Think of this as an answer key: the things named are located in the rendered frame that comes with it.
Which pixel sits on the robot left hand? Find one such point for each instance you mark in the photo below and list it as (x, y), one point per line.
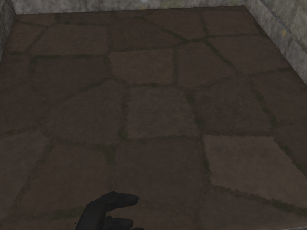
(94, 214)

